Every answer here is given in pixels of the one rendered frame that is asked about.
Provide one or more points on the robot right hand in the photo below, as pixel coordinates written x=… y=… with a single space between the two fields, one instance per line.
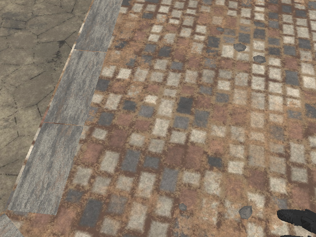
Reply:
x=305 y=218

